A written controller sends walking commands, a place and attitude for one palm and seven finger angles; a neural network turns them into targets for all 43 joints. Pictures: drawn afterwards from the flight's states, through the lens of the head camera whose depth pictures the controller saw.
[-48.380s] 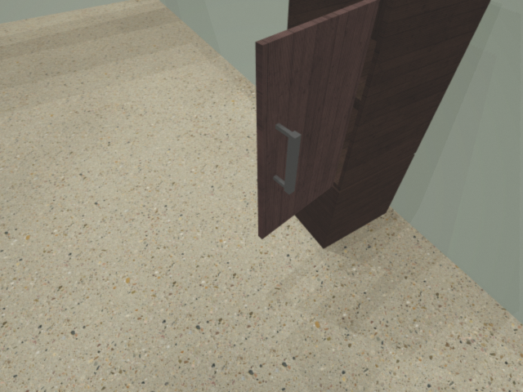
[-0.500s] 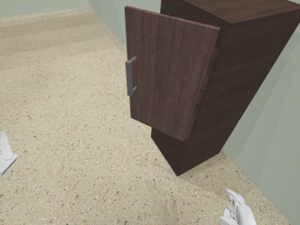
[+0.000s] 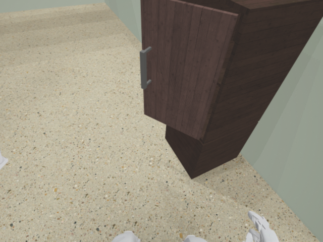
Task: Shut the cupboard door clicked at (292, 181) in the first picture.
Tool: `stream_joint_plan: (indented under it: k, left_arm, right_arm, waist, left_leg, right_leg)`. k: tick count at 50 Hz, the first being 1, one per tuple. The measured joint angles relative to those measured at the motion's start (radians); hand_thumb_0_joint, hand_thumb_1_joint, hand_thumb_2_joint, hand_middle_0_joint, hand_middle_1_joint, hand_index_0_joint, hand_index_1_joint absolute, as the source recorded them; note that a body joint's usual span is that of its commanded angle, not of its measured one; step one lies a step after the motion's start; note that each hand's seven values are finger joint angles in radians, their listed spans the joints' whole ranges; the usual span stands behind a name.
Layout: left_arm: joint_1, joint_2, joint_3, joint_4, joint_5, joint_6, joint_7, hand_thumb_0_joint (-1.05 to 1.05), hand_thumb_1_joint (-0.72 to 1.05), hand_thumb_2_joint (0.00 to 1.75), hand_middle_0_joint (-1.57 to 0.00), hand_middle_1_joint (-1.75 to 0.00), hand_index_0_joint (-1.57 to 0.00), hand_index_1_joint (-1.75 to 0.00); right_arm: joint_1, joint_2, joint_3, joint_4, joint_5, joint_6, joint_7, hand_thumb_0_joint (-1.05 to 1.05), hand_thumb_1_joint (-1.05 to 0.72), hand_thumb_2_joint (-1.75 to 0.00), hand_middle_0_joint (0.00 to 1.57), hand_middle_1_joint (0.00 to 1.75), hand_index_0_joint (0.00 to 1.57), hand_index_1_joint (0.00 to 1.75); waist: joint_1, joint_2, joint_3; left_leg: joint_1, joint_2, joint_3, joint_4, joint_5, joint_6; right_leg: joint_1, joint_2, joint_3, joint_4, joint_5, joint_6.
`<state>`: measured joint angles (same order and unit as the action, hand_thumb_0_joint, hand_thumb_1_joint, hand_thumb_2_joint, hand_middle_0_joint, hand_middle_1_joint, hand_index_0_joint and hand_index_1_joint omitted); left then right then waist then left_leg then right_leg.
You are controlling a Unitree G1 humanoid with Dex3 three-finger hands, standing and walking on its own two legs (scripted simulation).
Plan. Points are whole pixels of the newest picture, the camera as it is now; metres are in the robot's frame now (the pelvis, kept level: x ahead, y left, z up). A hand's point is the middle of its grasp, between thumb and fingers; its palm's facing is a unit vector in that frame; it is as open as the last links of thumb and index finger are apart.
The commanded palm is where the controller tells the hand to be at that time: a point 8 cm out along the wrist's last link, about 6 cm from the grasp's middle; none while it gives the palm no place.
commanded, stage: step back with the hand held close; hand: left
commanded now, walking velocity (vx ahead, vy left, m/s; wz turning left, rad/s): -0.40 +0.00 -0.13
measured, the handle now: (146, 68) +0.77 +0.08 +0.01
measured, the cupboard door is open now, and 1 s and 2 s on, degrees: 32 32 32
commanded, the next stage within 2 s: stop stepping back and stand still in 0.22 s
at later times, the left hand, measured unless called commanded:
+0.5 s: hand out of the picture +0.11 +0.26 +0.21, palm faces +0.40 -0.82 -0.41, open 7.4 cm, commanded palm +0.06 +0.29 +0.21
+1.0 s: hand out of the picture +0.08 +0.25 +0.20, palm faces +0.36 -0.82 -0.44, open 7.4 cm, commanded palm +0.03 +0.29 +0.21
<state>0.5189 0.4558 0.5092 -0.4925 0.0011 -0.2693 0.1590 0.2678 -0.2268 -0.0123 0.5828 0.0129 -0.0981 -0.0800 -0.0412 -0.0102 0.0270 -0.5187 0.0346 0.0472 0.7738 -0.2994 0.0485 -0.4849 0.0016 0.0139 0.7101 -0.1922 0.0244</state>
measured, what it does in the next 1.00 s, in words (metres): walks backwards: left foot, then right foot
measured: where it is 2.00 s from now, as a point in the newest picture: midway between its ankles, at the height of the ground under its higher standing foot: outside the picture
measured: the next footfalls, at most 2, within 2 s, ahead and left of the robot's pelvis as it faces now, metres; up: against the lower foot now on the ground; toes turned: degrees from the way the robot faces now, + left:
left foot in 0.26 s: +0.02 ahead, +0.10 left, +0.00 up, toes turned -4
right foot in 0.54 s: -0.18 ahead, -0.10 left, +0.00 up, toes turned -8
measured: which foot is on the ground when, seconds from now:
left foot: down 0.00-0.14, up 0.16-0.24, down 0.26-1.00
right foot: down 0.00-0.26, up 0.28-0.52, down 0.54-1.00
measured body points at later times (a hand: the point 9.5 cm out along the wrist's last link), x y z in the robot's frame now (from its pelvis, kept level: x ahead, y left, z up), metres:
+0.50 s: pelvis -0.11 +0.00 +0.03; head -0.12 +0.03 +0.48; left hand +0.08 +0.30 +0.23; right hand +0.01 -0.23 -0.05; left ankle +0.01 +0.11 -0.70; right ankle -0.19 -0.10 -0.69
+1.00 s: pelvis -0.14 +0.00 +0.02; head -0.16 +0.01 +0.47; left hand +0.06 +0.29 +0.22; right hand -0.04 -0.25 -0.07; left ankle -0.02 +0.10 -0.70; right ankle -0.22 -0.10 -0.70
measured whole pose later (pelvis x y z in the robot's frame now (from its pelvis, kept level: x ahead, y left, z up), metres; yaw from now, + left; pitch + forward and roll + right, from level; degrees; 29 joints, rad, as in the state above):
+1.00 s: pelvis -0.14 +0.00 +0.02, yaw -6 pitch +0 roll -1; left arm 0.57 0.42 0.44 -0.48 -0.05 -0.19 0.16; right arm 0.30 -0.19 0.01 0.65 0.00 -0.09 -0.09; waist -0.04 0.00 -0.06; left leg -0.41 0.02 0.03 0.51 -0.11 0.01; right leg -0.11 0.02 -0.03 0.51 -0.39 -0.02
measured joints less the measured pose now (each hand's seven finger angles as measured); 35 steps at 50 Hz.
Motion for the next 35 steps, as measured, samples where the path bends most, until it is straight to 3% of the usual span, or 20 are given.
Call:
stream_joint_plan:
  k: [3, 7, 11, 13, 14, 16, 19, 21, 24, 27, 31, 35]
  left_arm:
    - [-0.013, -0.028, 0.001, -0.015, -0.001, 0.003, -0.003, 0.02, 0.88, 0.90, -0.21, -0.30, -0.21, -0.31]
    - [-0.061, -0.083, -0.034, -0.024, -0.010, 0.012, 0.005, 0.02, 0.88, 0.90, -0.21, -0.30, -0.21, -0.31]
    - [-0.089, -0.085, -0.077, -0.024, -0.016, 0.029, 0.014, 0.01, 0.88, 0.90, -0.21, -0.30, -0.21, -0.31]
    - [-0.078, -0.070, -0.078, -0.030, -0.022, 0.031, 0.013, 0.01, 0.88, 0.90, -0.21, -0.30, -0.21, -0.31]
    - [-0.078, -0.060, -0.072, -0.031, -0.024, 0.031, 0.013, 0.01, 0.88, 0.90, -0.21, -0.30, -0.21, -0.31]
    - [-0.085, -0.039, -0.057, -0.026, -0.028, 0.035, 0.009, 0.01, 0.88, 0.90, -0.21, -0.30, -0.21, -0.31]
    - [-0.050, -0.017, -0.036, -0.019, -0.046, 0.042, 0.006, 0.02, 0.88, 0.90, -0.21, -0.30, -0.21, -0.31]
    - [0.004, -0.026, -0.033, -0.032, -0.054, 0.052, 0.010, 0.02, 0.88, 0.90, -0.21, -0.30, -0.21, -0.31]
    - [0.063, -0.034, -0.042, -0.056, -0.058, 0.073, 0.011, 0.02, 0.89, 0.90, -0.21, -0.30, -0.21, -0.31]
    - [0.065, -0.010, -0.036, -0.075, -0.052, 0.085, 0.010, 0.02, 0.89, 0.90, -0.20, -0.30, -0.20, -0.31]
    - [0.004, -0.024, -0.086, -0.031, -0.055, 0.097, 0.010, 0.02, 0.88, 0.90, -0.21, -0.30, -0.21, -0.31]
    - [0.002, -0.022, -0.088, 0.007, -0.057, 0.101, 0.011, 0.02, 0.88, 0.90, -0.21, -0.30, -0.21, -0.31]
  right_arm:
    - [-0.012, 0.001, -0.003, 0.010, -0.004, -0.009, 0.000, 0.02, -0.90, -0.90, 0.20, 0.30, 0.21, 0.30]
    - [-0.043, 0.003, -0.007, 0.034, -0.013, -0.005, 0.011, 0.02, -0.90, -0.90, 0.20, 0.30, 0.20, 0.30]
    - [-0.075, 0.017, -0.003, 0.062, -0.019, 0.044, 0.030, 0.02, -0.91, -0.90, 0.20, 0.30, 0.20, 0.30]
    - [-0.071, 0.021, 0.009, 0.046, -0.019, 0.057, 0.029, 0.02, -0.91, -0.90, 0.20, 0.30, 0.21, 0.30]
    - [-0.071, 0.023, 0.012, 0.034, -0.019, 0.055, 0.025, 0.02, -0.91, -0.90, 0.20, 0.30, 0.21, 0.30]
    - [-0.070, 0.037, 0.006, 0.020, -0.023, 0.038, 0.014, 0.02, -0.91, -0.90, 0.20, 0.30, 0.21, 0.30]
    - [-0.048, 0.070, -0.004, 0.038, -0.019, 0.014, 0.020, 0.02, -0.90, -0.90, 0.20, 0.30, 0.21, 0.30]
    - [-0.020, 0.074, 0.003, 0.042, -0.013, 0.002, 0.031, 0.02, -0.90, -0.90, 0.20, 0.30, 0.21, 0.30]
    - [0.022, 0.074, 0.022, 0.040, -0.018, -0.015, 0.032, 0.02, -0.90, -0.90, 0.20, 0.30, 0.21, 0.30]
    - [0.028, 0.070, 0.039, 0.030, -0.028, -0.022, 0.032, 0.01, -0.90, -0.90, 0.20, 0.30, 0.21, 0.30]
    - [0.009, 0.029, 0.030, 0.089, -0.020, 0.000, 0.020, 0.02, -0.90, -0.90, 0.20, 0.30, 0.21, 0.30]
    - [0.035, 0.011, 0.018, 0.108, -0.007, 0.017, 0.000, 0.02, -0.90, -0.90, 0.20, 0.30, 0.21, 0.30]
  waist:
    - [0.027, -0.003, 0.005]
    - [0.053, -0.016, -0.004]
    - [0.055, -0.047, -0.021]
    - [0.052, -0.049, -0.046]
    - [0.037, -0.043, -0.048]
    - [0.014, -0.012, -0.025]
    - [0.006, 0.010, -0.034]
    - [0.010, 0.019, -0.063]
    - [0.013, 0.012, -0.098]
    - [0.029, -0.044, -0.108]
    - [0.032, 0.005, -0.078]
    - [0.001, 0.007, -0.110]
  left_leg:
    - [-0.015, 0.006, 0.017, 0.040, -0.061, 0.001]
    - [-0.042, -0.022, 0.015, 0.056, -0.189, -0.019]
    - [-0.020, -0.051, 0.013, 0.150, -0.195, -0.047]
    - [0.074, -0.046, 0.001, 0.025, -0.203, -0.038]
    - [0.075, -0.039, -0.008, -0.027, -0.137, -0.029]
    - [0.056, 0.001, -0.021, -0.054, 0.058, -0.010]
    - [0.062, 0.045, -0.033, -0.107, 0.109, -0.024]
    - [0.066, 0.067, -0.023, -0.163, 0.133, -0.029]
    - [0.063, 0.071, -0.005, -0.234, 0.155, -0.040]
    - [0.018, 0.036, 0.040, -0.235, 0.124, -0.057]
    - [0.044, 0.026, -0.006, -0.176, 0.098, -0.059]
    - [0.105, 0.005, -0.017, -0.179, 0.155, -0.038]
  right_leg:
    - [-0.021, -0.006, 0.003, 0.041, -0.008, -0.006]
    - [-0.046, -0.023, 0.015, 0.032, 0.019, -0.013]
    - [-0.045, -0.050, 0.013, -0.051, 0.079, -0.020]
    - [-0.061, -0.047, 0.004, -0.085, 0.068, -0.013]
    - [-0.080, -0.038, -0.001, -0.072, -0.005, -0.006]
    - [-0.111, 0.021, 0.010, 0.124, -0.144, 0.005]
    - [-0.075, 0.085, 0.001, 0.362, -0.243, 0.005]
    - [0.018, 0.081, -0.036, 0.304, -0.271, 0.003]
    - [0.218, 0.060, -0.075, 0.025, -0.292, -0.012]
    - [0.362, 0.016, -0.053, -0.236, -0.240, -0.068]
    - [0.363, 0.037, -0.050, -0.194, -0.207, -0.053]
    - [0.381, 0.031, -0.048, -0.148, -0.239, -0.043]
